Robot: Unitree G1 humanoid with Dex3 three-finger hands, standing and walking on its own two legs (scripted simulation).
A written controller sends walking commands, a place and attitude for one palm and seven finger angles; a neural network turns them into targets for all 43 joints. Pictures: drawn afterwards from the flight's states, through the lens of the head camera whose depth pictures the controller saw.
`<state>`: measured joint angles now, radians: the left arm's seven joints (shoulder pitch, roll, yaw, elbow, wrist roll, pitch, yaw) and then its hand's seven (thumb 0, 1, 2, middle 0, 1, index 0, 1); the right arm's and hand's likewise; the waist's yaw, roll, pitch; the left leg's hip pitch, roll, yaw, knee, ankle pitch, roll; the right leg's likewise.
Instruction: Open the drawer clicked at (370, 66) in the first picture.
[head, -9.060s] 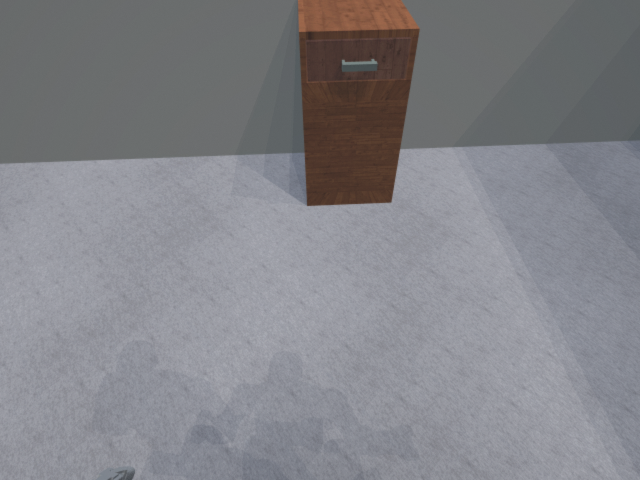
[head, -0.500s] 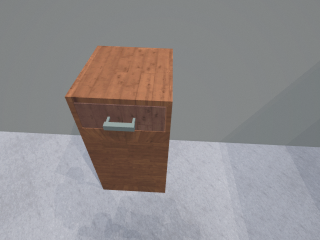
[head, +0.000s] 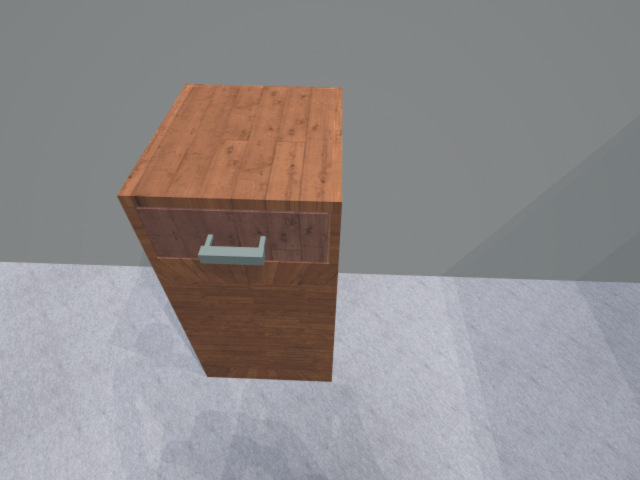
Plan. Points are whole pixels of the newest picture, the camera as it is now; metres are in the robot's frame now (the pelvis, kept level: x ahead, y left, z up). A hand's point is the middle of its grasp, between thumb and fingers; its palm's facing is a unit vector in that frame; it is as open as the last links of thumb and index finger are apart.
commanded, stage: come to a stop and stand still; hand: left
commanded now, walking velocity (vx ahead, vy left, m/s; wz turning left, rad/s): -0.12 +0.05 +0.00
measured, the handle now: (234, 247) +0.54 +0.20 -0.09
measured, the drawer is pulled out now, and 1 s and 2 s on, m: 0.00 0.00 0.00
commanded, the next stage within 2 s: look again from close up in 0.92 s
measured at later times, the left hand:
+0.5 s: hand out of the picture +0.02 +0.20 -0.17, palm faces +0.03 -0.97 -0.26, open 7.4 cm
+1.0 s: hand out of the picture -0.04 +0.19 -0.17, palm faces +0.01 -0.98 -0.20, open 7.4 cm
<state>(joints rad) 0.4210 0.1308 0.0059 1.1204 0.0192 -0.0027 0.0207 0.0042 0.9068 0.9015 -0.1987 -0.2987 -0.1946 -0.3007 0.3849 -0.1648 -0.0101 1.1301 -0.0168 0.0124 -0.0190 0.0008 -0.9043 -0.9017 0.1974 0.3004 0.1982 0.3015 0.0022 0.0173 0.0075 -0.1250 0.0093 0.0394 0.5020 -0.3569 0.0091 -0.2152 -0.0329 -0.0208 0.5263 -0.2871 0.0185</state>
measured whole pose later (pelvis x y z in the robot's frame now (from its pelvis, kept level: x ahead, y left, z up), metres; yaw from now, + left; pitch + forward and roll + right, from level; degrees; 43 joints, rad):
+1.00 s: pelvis -0.05 +0.01 +0.00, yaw +0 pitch -1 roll +0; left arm 0.31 0.17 -0.02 1.03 0.01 0.01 0.03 0.00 0.90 0.90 -0.20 -0.30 -0.20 -0.30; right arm 0.32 -0.19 0.00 1.05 -0.02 0.02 0.00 0.00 -0.90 -0.90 0.20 0.30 0.20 0.30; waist -0.01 0.00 0.02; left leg -0.20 -0.01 0.06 0.49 -0.27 0.03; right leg -0.27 -0.06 -0.01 0.47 -0.18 0.04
